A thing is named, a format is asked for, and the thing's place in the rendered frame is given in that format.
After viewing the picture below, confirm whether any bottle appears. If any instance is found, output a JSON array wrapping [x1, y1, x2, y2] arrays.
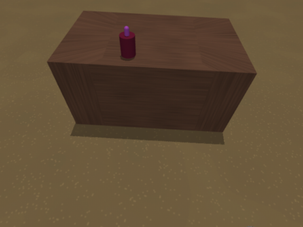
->
[[119, 26, 136, 59]]

